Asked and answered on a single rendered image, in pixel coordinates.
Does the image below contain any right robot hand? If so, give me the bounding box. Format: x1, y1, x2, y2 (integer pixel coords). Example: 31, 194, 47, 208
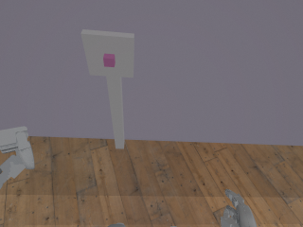
221, 189, 258, 227

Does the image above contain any panel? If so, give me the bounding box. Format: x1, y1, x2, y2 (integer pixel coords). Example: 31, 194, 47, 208
80, 29, 134, 149

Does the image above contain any button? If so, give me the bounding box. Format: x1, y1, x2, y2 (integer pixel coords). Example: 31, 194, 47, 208
103, 53, 116, 67

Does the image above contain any left robot hand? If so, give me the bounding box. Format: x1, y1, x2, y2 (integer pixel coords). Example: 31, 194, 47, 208
0, 126, 35, 189

